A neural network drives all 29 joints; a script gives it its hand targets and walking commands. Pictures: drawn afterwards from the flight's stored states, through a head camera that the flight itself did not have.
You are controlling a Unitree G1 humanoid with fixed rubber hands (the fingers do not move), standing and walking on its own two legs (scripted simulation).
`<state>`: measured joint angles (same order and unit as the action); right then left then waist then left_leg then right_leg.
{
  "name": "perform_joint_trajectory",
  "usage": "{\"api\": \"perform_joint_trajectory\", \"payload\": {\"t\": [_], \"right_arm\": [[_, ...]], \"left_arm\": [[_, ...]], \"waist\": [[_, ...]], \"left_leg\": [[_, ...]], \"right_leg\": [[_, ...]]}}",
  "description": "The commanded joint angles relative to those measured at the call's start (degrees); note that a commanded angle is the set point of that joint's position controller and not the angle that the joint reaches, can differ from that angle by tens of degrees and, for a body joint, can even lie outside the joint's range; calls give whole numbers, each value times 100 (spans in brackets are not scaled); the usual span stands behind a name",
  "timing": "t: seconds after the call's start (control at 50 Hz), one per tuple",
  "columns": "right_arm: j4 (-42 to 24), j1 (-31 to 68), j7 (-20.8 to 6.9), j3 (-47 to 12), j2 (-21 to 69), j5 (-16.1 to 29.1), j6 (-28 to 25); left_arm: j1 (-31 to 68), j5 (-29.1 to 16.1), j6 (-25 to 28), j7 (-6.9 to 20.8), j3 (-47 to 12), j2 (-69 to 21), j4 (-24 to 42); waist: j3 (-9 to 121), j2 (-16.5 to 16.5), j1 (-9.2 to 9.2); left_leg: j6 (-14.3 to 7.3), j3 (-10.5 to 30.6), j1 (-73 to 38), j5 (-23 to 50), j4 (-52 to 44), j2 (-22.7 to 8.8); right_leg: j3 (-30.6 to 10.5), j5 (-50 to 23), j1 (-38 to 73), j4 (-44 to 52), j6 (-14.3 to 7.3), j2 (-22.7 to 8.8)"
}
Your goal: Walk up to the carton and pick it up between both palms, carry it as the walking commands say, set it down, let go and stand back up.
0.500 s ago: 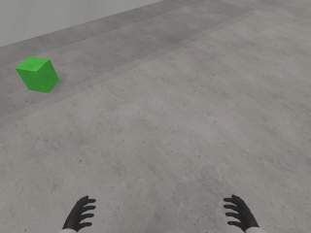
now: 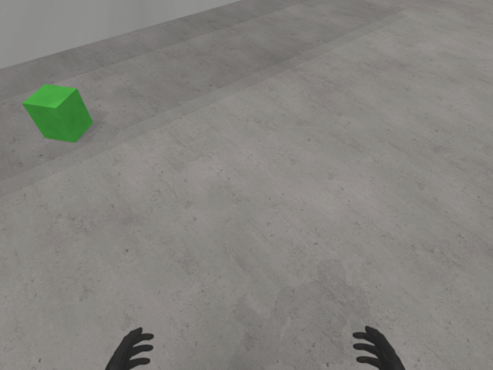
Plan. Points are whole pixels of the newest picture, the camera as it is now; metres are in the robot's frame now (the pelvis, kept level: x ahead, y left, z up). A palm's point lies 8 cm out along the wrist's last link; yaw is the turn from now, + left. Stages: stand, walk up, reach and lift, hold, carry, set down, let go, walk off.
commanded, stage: stand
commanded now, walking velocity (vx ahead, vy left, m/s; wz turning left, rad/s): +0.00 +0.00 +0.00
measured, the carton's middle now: (60, 113) +1.55 +1.12 -0.63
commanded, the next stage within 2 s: walk up in 1.30 s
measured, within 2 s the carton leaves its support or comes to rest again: neither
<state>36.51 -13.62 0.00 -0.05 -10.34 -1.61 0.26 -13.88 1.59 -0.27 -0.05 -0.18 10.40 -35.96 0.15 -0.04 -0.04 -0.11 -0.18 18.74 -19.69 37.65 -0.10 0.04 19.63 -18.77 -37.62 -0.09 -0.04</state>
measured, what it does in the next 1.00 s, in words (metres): stands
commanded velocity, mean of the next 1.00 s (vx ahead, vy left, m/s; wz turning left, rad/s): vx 0.00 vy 0.00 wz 0.00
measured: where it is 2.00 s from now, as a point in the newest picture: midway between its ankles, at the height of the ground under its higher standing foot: outside the picture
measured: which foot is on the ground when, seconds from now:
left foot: down 0.00-1.00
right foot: down 0.00-1.00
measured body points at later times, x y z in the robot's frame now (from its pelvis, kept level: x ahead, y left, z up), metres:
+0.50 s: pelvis +0.00 +0.00 +0.00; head +0.01 +0.00 +0.45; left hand +0.13 +0.23 -0.11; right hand +0.13 -0.23 -0.11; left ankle +0.00 +0.12 -0.72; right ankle +0.00 -0.12 -0.72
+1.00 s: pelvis +0.00 +0.00 +0.01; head +0.01 +0.00 +0.46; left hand +0.11 +0.23 -0.11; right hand +0.12 -0.23 -0.11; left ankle +0.00 +0.12 -0.72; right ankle +0.00 -0.12 -0.72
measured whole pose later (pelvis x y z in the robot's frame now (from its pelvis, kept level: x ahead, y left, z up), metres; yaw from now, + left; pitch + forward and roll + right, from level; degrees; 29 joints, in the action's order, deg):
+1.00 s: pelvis +0.00 +0.00 +0.01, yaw +0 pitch +0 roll +0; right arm 40.4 -14.7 0.6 1.5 -9.8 -1.5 0.1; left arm -15.0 1.5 -0.1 -0.6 1.5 9.8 -40.3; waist -0.2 0.0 -0.1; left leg -0.2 -0.2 16.9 -18.1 34.6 -0.1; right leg 0.0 18.0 -16.9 -34.6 -0.1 -0.1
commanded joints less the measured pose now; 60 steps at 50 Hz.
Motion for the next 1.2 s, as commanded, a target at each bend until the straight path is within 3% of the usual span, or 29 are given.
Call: {"api": "perform_joint_trajectory", "payload": {"t": [0.0,1.18], "right_arm": [[-419,100,14,139,-463,0,-82],[229,-191,94,304,-415,25,-100]], "left_arm": [[95,0,84,-15,139,462,426],[-197,-20,99,-90,321,408,-279]], "waist": [[231,5,1],[53,9,-6]], "left_leg": [[-145,302,-74,843,-646,-223],[-225,398,-272,965,-999,-287]], "right_leg": [[-303,-798,40,659,-149,-225],[-389,-938,247,999,-224,-292]]}}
